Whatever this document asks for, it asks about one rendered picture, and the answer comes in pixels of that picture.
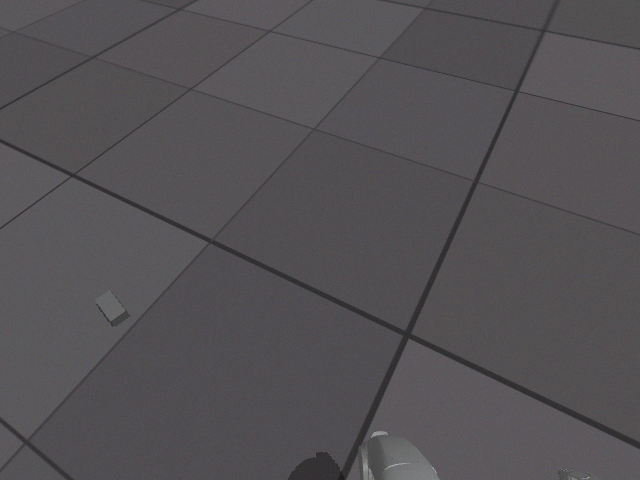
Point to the small box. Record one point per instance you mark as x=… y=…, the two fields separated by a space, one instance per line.
x=112 y=308

